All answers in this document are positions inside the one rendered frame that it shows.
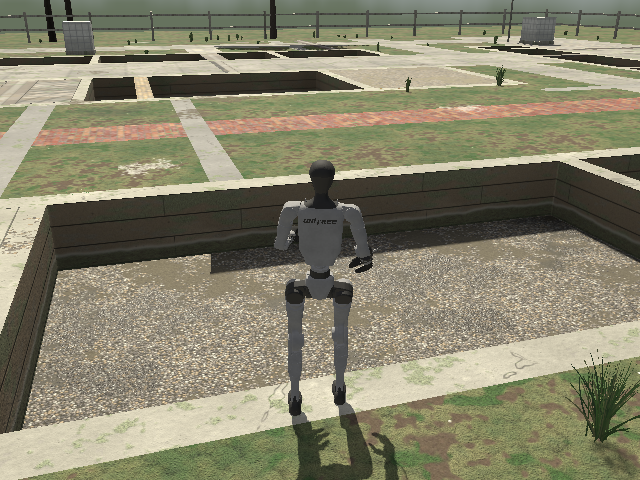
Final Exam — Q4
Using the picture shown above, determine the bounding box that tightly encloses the robot left thigh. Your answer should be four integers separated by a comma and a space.
285, 279, 306, 351

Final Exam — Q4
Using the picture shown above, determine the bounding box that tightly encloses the robot left forearm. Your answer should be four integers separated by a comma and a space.
273, 230, 296, 244

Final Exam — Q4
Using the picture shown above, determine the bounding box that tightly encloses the right robot upper arm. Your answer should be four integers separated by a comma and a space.
342, 203, 371, 258

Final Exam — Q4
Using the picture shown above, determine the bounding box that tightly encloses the left robot upper arm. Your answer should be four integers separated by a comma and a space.
274, 201, 301, 251

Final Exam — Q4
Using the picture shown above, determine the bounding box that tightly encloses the robot right foot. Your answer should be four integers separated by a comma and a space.
332, 380, 346, 405

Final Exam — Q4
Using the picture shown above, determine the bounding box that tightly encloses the robot right hand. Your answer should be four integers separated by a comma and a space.
349, 257, 373, 273

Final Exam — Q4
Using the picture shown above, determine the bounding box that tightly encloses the robot right forearm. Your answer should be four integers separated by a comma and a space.
359, 242, 373, 265

